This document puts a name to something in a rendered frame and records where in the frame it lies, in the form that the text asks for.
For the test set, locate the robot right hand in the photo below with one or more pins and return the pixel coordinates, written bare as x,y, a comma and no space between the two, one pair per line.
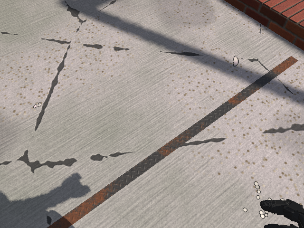
287,208

